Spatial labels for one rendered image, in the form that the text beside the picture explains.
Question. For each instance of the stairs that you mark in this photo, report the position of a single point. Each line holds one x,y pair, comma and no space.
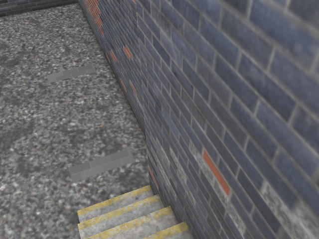
138,214

